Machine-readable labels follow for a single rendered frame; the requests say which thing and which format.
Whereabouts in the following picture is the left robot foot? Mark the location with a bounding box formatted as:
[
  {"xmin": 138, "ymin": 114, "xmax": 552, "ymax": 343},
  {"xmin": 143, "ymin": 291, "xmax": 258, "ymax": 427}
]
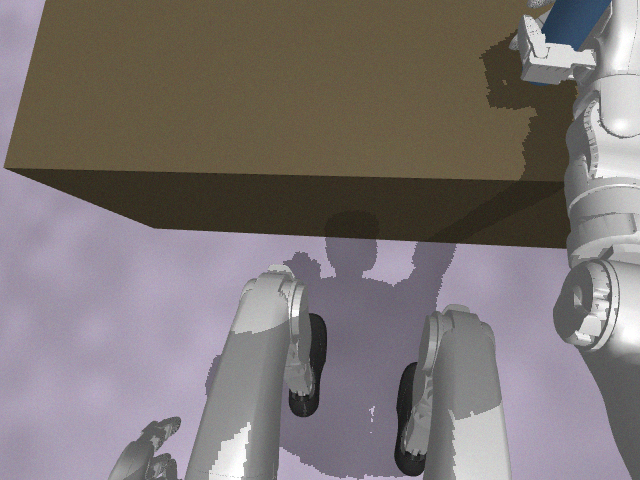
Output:
[{"xmin": 289, "ymin": 313, "xmax": 327, "ymax": 417}]

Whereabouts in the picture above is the can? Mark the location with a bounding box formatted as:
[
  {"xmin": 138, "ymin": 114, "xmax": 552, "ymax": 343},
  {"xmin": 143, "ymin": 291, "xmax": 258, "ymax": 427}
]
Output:
[{"xmin": 522, "ymin": 0, "xmax": 612, "ymax": 86}]

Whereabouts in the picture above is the right robot hand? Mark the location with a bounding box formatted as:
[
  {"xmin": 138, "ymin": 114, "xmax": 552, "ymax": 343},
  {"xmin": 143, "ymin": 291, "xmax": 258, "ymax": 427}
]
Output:
[{"xmin": 509, "ymin": 0, "xmax": 640, "ymax": 94}]

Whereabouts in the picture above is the right robot arm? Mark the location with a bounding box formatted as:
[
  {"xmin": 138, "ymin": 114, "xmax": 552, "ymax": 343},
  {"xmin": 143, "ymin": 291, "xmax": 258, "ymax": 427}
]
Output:
[{"xmin": 553, "ymin": 74, "xmax": 640, "ymax": 480}]

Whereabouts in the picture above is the left robot hand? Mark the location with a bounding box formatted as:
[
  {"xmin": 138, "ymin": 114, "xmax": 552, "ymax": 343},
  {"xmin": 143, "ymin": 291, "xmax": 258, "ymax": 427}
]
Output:
[{"xmin": 108, "ymin": 417, "xmax": 182, "ymax": 480}]

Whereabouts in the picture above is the right robot foot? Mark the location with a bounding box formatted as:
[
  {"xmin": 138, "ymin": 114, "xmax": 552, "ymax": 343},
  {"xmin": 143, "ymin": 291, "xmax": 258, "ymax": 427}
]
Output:
[{"xmin": 394, "ymin": 362, "xmax": 427, "ymax": 477}]

